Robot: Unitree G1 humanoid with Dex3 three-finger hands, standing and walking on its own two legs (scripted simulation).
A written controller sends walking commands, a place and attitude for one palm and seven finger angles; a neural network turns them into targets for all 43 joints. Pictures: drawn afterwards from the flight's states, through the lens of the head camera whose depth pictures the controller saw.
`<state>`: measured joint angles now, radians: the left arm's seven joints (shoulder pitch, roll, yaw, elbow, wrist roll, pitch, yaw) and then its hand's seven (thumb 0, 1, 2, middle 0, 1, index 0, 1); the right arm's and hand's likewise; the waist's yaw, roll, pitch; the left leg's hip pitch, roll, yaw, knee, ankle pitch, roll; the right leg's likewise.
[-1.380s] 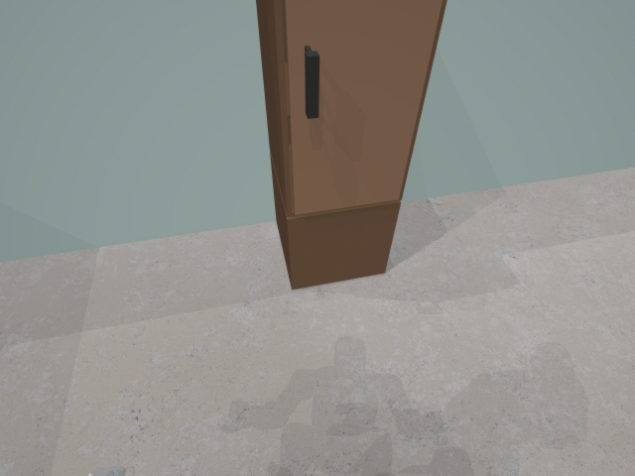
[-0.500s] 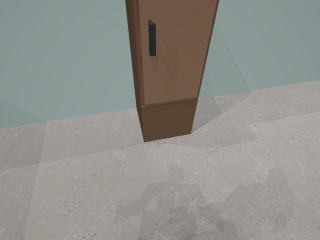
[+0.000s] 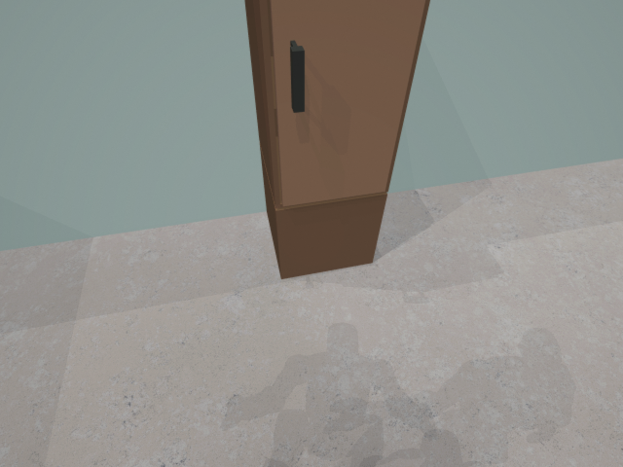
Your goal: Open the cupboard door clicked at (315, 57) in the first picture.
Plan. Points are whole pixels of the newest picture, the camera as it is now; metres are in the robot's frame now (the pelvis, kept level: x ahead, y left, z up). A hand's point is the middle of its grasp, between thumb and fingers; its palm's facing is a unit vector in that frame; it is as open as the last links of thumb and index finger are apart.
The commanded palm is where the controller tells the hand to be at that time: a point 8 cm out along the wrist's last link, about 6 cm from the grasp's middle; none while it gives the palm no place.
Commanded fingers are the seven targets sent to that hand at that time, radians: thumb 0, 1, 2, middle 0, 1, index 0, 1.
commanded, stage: look at it before walking up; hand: left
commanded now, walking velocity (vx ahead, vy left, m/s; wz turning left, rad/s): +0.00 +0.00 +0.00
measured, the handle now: (295, 76) +0.90 +0.09 +0.08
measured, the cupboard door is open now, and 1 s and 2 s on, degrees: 0 0 0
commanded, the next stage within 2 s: walk to a spot facing it in 0.06 s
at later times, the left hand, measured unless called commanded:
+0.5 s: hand out of the picture +0.06 +0.20 -0.18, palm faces -0.13 -0.95 -0.27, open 7.4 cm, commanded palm none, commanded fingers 0.00 0.90 0.90 -0.20 -0.30 -0.20 -0.30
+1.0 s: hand out of the picture +0.08 +0.23 -0.18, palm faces -0.30 -0.92 -0.24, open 7.4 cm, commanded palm none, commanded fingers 0.00 0.90 0.90 -0.20 -0.30 -0.20 -0.30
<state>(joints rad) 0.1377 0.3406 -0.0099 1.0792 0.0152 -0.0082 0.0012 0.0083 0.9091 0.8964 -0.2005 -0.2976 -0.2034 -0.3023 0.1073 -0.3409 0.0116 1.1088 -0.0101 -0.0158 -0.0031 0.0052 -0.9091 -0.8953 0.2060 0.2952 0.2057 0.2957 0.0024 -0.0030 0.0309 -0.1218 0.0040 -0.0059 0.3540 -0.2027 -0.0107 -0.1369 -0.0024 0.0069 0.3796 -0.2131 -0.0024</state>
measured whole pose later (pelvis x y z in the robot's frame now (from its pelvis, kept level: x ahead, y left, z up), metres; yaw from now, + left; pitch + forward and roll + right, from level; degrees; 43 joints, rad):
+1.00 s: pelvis -0.06 +0.04 -0.01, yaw -23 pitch +0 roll +0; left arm 0.23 0.29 0.10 0.90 0.03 0.08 -0.03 0.01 0.91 0.90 -0.20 -0.30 -0.20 -0.30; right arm 0.17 -0.20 -0.03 0.89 -0.02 0.01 -0.03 0.01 -0.91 -0.90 0.20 0.30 0.20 0.30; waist 0.03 -0.05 0.05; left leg -0.20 0.03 0.07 0.50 -0.30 0.01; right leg -0.57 0.05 0.06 1.11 -0.37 0.06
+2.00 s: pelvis +0.06 -0.09 -0.01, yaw -62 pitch +1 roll -1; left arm 0.10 0.20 0.08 0.94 0.04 0.05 -0.06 0.01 0.92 0.90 -0.19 -0.30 -0.19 -0.30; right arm 0.48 -0.13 -0.03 1.07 -0.03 -0.06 -0.02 0.00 -0.91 -0.90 0.20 0.29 0.20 0.30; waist -0.07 -0.03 0.09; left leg 0.05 0.13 0.39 0.37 -0.39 -0.05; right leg -0.58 -0.09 -0.12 0.80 -0.19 0.01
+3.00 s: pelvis +0.21 -0.35 +0.00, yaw -60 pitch +1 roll -2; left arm 0.11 0.20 0.08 0.97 0.02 0.04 0.03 0.01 0.91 0.90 -0.20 -0.30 -0.20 -0.30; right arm 0.33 -0.15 -0.06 1.04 -0.02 0.01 -0.02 0.00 -0.92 -0.90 0.21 0.30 0.21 0.30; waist -0.06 -0.02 0.03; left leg -0.28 -0.07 -0.03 0.42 -0.15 0.09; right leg -0.45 -0.05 0.01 0.94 -0.38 0.09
